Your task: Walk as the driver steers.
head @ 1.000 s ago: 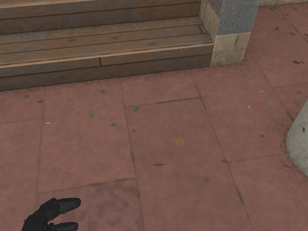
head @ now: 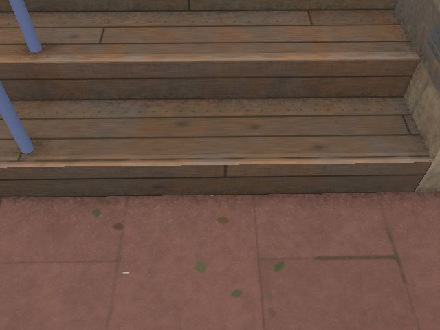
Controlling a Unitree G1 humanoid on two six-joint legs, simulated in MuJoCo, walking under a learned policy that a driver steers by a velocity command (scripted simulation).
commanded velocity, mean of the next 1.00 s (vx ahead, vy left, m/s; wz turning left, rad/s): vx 0.50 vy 0.00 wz -0.13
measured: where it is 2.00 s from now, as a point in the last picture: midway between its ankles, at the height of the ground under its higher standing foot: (202, 143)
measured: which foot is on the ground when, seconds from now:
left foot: down 0.00-0.08, up 0.10-0.52, down 0.54-1.00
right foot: up 0.00-0.04, down 0.06-0.54, up 0.56-1.00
